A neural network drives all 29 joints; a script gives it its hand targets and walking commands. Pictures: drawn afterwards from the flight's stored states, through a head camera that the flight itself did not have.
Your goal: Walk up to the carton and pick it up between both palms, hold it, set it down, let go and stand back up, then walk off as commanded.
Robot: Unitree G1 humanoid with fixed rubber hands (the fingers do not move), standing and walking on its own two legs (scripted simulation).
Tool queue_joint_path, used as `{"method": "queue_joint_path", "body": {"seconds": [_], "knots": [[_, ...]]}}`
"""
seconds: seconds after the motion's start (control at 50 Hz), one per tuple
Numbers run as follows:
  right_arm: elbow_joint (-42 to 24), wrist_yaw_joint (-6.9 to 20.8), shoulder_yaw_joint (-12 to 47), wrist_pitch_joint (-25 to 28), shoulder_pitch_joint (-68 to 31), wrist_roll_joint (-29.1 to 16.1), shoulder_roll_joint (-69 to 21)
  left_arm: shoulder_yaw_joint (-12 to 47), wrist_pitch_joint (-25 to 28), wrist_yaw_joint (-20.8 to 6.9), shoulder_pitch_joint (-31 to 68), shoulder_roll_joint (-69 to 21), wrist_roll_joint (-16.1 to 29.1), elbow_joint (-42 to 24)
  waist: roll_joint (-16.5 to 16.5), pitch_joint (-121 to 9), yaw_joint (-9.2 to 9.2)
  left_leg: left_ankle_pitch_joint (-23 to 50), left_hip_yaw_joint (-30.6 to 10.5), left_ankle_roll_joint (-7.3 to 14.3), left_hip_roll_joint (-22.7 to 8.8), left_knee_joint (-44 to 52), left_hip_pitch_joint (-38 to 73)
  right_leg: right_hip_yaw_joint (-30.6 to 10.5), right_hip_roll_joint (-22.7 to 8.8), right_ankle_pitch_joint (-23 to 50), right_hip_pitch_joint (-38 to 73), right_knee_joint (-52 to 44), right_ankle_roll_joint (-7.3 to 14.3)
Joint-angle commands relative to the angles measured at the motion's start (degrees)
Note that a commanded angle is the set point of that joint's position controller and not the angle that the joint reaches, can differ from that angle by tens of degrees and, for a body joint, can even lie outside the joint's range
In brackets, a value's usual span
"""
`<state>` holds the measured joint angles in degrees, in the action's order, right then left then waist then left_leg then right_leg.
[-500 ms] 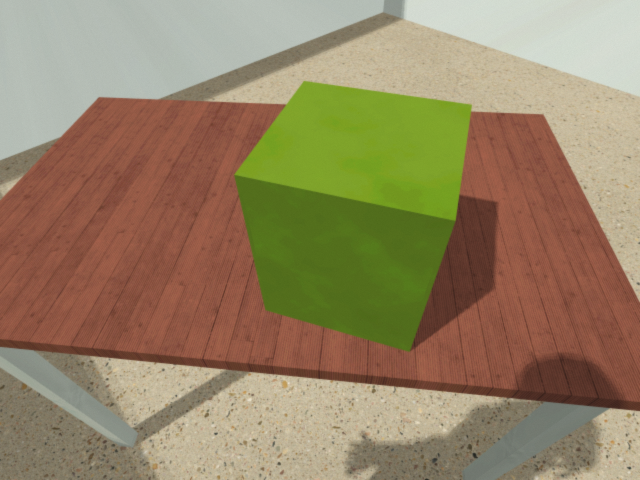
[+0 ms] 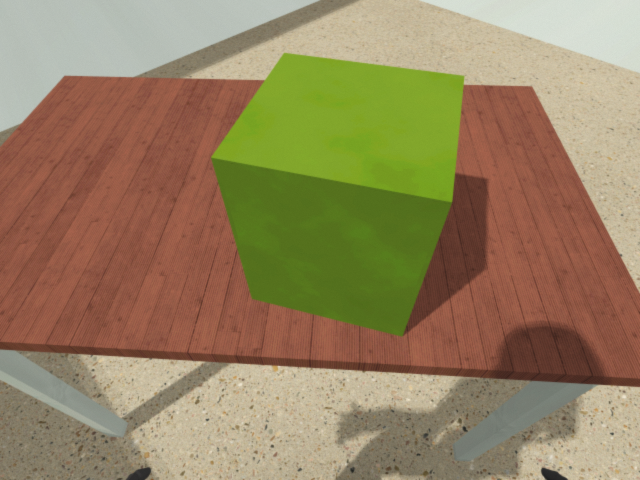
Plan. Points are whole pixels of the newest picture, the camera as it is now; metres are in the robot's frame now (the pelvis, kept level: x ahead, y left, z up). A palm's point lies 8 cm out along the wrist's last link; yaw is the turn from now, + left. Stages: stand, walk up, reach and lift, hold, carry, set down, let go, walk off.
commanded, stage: reach and lift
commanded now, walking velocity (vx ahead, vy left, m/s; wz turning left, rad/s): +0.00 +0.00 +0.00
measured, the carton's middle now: (345, 200) +0.43 +0.00 +0.12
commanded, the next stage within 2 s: none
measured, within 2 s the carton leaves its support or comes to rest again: neither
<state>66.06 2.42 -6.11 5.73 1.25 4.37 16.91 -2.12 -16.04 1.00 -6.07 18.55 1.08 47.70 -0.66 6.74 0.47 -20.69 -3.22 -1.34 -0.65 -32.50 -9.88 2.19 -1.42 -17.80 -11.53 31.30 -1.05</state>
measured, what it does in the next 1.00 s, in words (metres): shifts its weight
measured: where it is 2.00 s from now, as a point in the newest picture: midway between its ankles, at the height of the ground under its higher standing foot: outside the picture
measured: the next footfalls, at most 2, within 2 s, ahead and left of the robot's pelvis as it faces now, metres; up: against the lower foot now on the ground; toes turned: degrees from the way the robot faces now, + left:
none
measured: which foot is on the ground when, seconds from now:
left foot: down 0.00-1.00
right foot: down 0.00-1.00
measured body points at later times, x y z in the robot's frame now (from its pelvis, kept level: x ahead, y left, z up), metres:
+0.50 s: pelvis -0.04 +0.00 +0.01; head -0.03 +0.03 +0.45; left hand +0.11 +0.27 -0.09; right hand +0.09 -0.26 -0.06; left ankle -0.03 +0.13 -0.73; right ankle -0.02 -0.13 -0.73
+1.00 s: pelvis -0.07 -0.01 +0.01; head -0.13 -0.03 +0.45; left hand +0.11 +0.25 +0.01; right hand +0.09 -0.23 +0.00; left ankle -0.03 +0.13 -0.73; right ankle -0.02 -0.13 -0.73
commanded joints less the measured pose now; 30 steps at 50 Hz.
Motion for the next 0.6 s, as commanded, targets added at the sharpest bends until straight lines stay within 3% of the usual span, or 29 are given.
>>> {"method": "queue_joint_path", "body": {"seconds": [0.0,0.02,0.06,0.12,0.18,0.2,0.24,0.28,0.4,0.44,0.5,0.54,0.56,0.58], "knots": [[-12.43,1.1,-3.0,3.94,-6.48,-1.65,12.52,-3.79,-9.02,-0.67,12.5,9.11,-1.51,-21.23,-0.02,-14.16,1.93,33.28,4.89,-3.89,-0.24,-3.49,3.09,3.2,2.31,22.98,0.52,1.42,0.67],[-13.72,0.61,-1.57,3.84,-3.08,-3.29,12.22,-5.51,-10.34,-1.01,8.6,9.18,-2.75,-23.63,1.36,-17.06,1.06,37.91,5.32,-4.17,-0.03,-3.89,5.02,3.51,1.91,28.99,3.56,1.13,0.07],[-16.76,-0.59,0.5,4.39,0.14,-4.86,12.96,-7.01,-11.38,-2.01,2.33,9.45,-5.03,-25.88,0.44,-20.74,0.2,41.14,6.04,-3.77,0.83,-3.87,7.19,3.24,2.67,37.08,8.05,1.35,-0.28],[-24.03,-2.02,1.66,4.66,4.9,-6.87,13.04,-9.67,-10.76,-1.84,-3.67,9.55,-6.57,-34.34,1.5,-24.07,-0.36,44.44,7.5,-4.49,1.38,-0.98,8.07,1.82,3.57,45.24,17.45,-0.54,-0.07],[-26.77,-3.52,2.11,3.51,6.2,-6.73,12.19,-10.45,-10.22,-2.23,-6.38,10.14,-7.62,-34.4,1.19,-18.14,-1.97,37.19,9.12,-4.08,2.35,2.58,3.42,-0.05,3.3,48.56,21.32,-2.07,-0.22],[-27.9,-3.42,2.36,2.27,6.99,-5.58,11.02,-10.88,-10.86,-1.91,-6.65,9.61,-8.21,-35.35,1.34,-13.51,-2.66,28.31,9.73,-3.08,2.16,5.14,0.91,-0.18,2.87,39.5,21.67,-3.84,0.23],[-32.52,-3.73,0.58,0.3,6.61,-4.37,9.39,-10.11,-11.38,-1.71,-4.31,9.91,-7.05,-36.05,1.54,-8.87,-2.49,22.75,10.69,-1.65,2.15,7.94,0.12,-0.32,3.16,31.85,17.86,-5.33,0.31],[-36.5,-4.4,0.67,-1.26,5.33,-4.89,7.74,-9.87,-11.54,-2.07,-2.66,10.19,-6.41,-35.43,0.09,-5.85,-3.74,21.66,10.9,-1.43,2.38,8.87,-1.23,-0.91,2.41,33.03,16.87,-6.71,-0.44],[-50.34,-4.4,0.97,-6.48,8.02,-4.69,2.94,-8.3,-11.15,-1.52,0.59,8.96,-2.55,-39.55,-1.31,-2.02,-4.57,13.61,12.81,0.03,2.08,12.87,0.26,-1.69,1.66,19.86,11.96,-11.39,-0.71],[-53.66,-3.92,0.93,-8.03,10.42,-4.66,1.63,-7.14,-10.42,-0.78,1.06,8.81,-0.77,-43.46,1.38,-3.01,-3.77,11.77,12.96,-0.13,1.24,14.22,0.23,-1.65,1.86,15.2,11.24,-11.73,0.12],[-57.79,-3.21,0.25,-9.98,13.16,-5.7,1.39,-6.47,-9.34,0.02,-1.12,8.09,0.68,-48.82,6.37,-5.6,-2.56,11.72,12.5,-0.65,-0.11,15.84,-2.68,-1.39,3.01,13.96,16.15,-10.75,1.4],[-60.4,-3.57,-0.42,-11.52,14.83,-5.12,0.58,-6.43,-8.56,-0.12,-1.68,8.67,0.83,-49.54,7.17,-4.19,-2.47,4.62,12.41,0.53,-1.2,18.5,-7.79,-1.41,3.67,11.47,19.18,-9.47,0.77],[-61.28,-3.83,-1.25,-12.41,16.34,-5.41,0.98,-5.9,-8.44,-0.22,-3.05,8.63,1.02,-50.79,9.52,-4.92,-1.49,2.6,11.51,0.95,-2.5,20.32,-11.48,-0.53,5.01,14.04,23.34,-7.4,0.53],[-64.05,-4.21,-1.48,-12.81,16.73,-5.36,0.88,-6.23,-8.17,-0.48,-3.52,8.93,1.08,-51.83,9.7,-5.24,-1.62,0.45,11.67,1.55,-2.93,21.22,-15.65,-0.57,5.31,15.01,26.97,-5.98,-0.02]]}}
